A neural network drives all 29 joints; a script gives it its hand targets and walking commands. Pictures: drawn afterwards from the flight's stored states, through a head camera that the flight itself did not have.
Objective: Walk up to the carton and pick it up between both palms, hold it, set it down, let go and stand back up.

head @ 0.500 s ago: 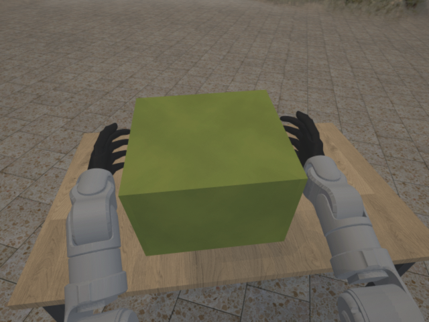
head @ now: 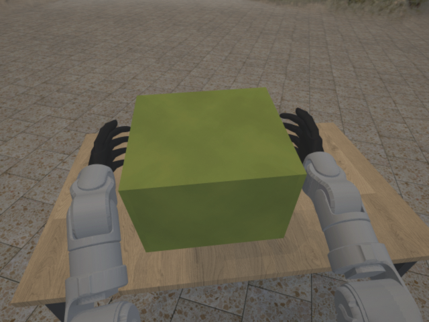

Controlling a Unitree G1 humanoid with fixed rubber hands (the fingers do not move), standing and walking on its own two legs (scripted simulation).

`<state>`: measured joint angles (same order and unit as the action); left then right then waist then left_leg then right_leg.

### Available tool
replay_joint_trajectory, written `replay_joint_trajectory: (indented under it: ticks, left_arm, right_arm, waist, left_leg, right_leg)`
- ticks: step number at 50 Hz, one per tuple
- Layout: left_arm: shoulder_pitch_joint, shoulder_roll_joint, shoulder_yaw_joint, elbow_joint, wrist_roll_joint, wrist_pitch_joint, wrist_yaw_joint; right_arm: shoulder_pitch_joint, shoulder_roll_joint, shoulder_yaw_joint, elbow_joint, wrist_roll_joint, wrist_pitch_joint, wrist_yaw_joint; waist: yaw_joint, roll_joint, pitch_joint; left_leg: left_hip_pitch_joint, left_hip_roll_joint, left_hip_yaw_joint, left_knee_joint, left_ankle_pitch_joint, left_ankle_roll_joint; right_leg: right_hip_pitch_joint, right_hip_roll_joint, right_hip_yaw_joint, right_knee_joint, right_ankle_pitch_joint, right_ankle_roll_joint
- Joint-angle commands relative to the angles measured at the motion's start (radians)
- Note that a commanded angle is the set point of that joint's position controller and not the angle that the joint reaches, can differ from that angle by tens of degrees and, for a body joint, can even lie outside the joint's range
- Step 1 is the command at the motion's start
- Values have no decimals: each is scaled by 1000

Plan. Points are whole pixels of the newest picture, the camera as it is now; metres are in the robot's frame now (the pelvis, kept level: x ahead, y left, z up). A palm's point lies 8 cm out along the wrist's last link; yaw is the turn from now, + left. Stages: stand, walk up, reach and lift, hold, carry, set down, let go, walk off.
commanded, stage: hold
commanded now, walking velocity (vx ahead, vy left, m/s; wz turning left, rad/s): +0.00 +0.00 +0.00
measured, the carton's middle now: (208, 165) +0.40 +0.01 +0.14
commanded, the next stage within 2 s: none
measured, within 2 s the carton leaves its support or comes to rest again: neither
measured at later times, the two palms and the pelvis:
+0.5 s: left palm (103, 168) +0.35 +0.19 +0.18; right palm (309, 153) +0.36 -0.17 +0.19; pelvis +0.00 +0.00 +0.00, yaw +0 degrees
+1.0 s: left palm (106, 167) +0.35 +0.19 +0.18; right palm (310, 153) +0.36 -0.17 +0.19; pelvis +0.00 +0.00 +0.00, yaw +0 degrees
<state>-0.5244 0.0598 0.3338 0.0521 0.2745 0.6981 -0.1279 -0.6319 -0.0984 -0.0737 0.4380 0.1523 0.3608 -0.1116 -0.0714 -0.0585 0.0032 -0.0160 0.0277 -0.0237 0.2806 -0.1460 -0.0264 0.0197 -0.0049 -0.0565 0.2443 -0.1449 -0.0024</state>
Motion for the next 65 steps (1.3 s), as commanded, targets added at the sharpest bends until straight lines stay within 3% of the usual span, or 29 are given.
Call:
replay_joint_trajectory:
  ticks: [1, 5, 9, 10, 14, 16, 19, 21, 25, 29, 34, 39, 41, 44, 49, 53, 55, 60, 63, 65]
  left_arm:
    - [-514, -370, -362, -86, -139, -44, -142]
    - [-552, -377, -371, -101, -147, -42, -142]
    - [-521, -391, -432, -164, -178, -64, -119]
    - [-503, -376, -416, -143, -164, -58, -118]
    - [-508, -378, -376, -92, -139, -36, -126]
    - [-515, -389, -386, -135, -150, -40, -127]
    - [-508, -383, -418, -165, -168, -48, -125]
    - [-530, -371, -414, -146, -166, -47, -126]
    - [-527, -377, -383, -105, -153, -37, -133]
    - [-544, -380, -374, -111, -146, -43, -127]
    - [-521, -398, -400, -125, -155, -44, -120]
    - [-523, -380, -392, -106, -153, -40, -130]
    - [-500, -381, -372, -128, -138, -39, -132]
    - [-546, -392, -414, -165, -162, -56, -120]
    - [-514, -372, -386, -130, -144, -49, -124]
    - [-506, -369, -384, -133, -143, -40, -128]
    - [-477, -362, -362, -118, -126, -34, -132]
    - [-484, -372, -403, -163, -161, -38, -131]
    - [-520, -367, -413, -173, -165, -47, -123]
    - [-506, -377, -401, -116, -150, -37, -122]
  right_arm:
    - [-527, 410, 307, -188, 87, -34, 133]
    - [-582, 414, 308, -233, 93, -46, 139]
    - [-544, 406, 329, -280, 107, -62, 135]
    - [-536, 392, 336, -260, 112, -52, 133]
    - [-515, 391, 295, -187, 83, -34, 147]
    - [-536, 405, 318, -235, 96, -45, 150]
    - [-547, 422, 346, -289, 117, -48, 136]
    - [-541, 407, 335, -261, 114, -35, 130]
    - [-553, 413, 312, -247, 95, -34, 140]
    - [-567, 415, 320, -234, 100, -35, 145]
    - [-530, 398, 303, -208, 94, -37, 148]
    - [-541, 405, 304, -217, 88, -37, 144]
    - [-531, 410, 320, -227, 93, -39, 142]
    - [-549, 407, 325, -251, 111, -53, 145]
    - [-520, 420, 327, -218, 91, -41, 143]
    - [-530, 418, 342, -243, 111, -36, 136]
    - [-512, 420, 339, -240, 105, -32, 134]
    - [-527, 416, 349, -310, 112, -42, 124]
    - [-529, 397, 330, -278, 105, -42, 127]
    - [-510, 397, 298, -229, 86, -33, 136]
  waist:
    - [-3, 66, -239]
    - [5, 68, -275]
    - [-20, 91, -354]
    - [-13, 89, -328]
    - [-7, 73, -238]
    - [6, 74, -298]
    - [-5, 77, -337]
    - [-19, 86, -308]
    - [-7, 63, -266]
    - [10, 58, -280]
    - [-11, 87, -289]
    - [-18, 67, -268]
    - [-2, 49, -274]
    - [-13, 98, -333]
    - [-5, 58, -265]
    - [6, 77, -278]
    - [11, 55, -257]
    - [-8, 63, -325]
    - [-11, 75, -307]
    - [-22, 84, -215]
  left_leg:
    - [35, -76, 75, -25, 193, -9]
    - [30, -75, 74, -18, 191, -8]
    - [119, -74, 66, 33, 343, -32]
    - [120, -75, 64, 33, 351, -31]
    - [49, -68, 67, -20, 193, -13]
    - [48, -69, 68, -11, 233, -11]
    - [78, -80, 70, 22, 318, -19]
    - [72, -83, 66, 9, 266, -22]
    - [21, -77, 70, -29, 158, -4]
    - [25, -78, 73, -19, 193, -4]
    - [74, -68, 69, -10, 221, -17]
    - [47, -75, 70, -17, 196, -10]
    - [55, -73, 70, -15, 228, -7]
    - [88, -77, 68, 14, 290, -26]
    - [57, -78, 70, -15, 211, -3]
    - [60, -79, 72, -1, 267, -14]
    - [61, -81, 78, -4, 259, -3]
    - [79, -81, 74, 12, 295, -13]
    - [77, -78, 73, 7, 260, -20]
    - [57, -69, 71, -16, 198, -15]
  right_leg:
    - [77, 49, -28, -12, 143, 15]
    - [71, 47, -26, -17, 120, 14]
    - [71, 61, -32, 3, 235, 13]
    - [73, 60, -31, -3, 241, 12]
    - [59, 54, -29, -23, 98, 7]
    - [78, 53, -24, -9, 145, 7]
    - [106, 56, -23, 3, 251, 16]
    - [86, 49, -22, -5, 219, 18]
    - [65, 44, -21, -24, 129, 14]
    - [66, 49, -23, -17, 132, 16]
    - [42, 59, -28, -18, 129, 4]
    - [62, 48, -26, -15, 150, 17]
    - [79, 54, -26, -10, 176, 16]
    - [65, 55, -30, -4, 197, 10]
    - [68, 48, -23, -14, 165, 19]
    - [83, 52, -24, -5, 208, 14]
    - [90, 50, -20, -11, 214, 19]
    - [102, 54, -21, 0, 263, 20]
    - [59, 53, -27, -11, 191, 14]
    - [26, 51, -28, -25, 124, 8]
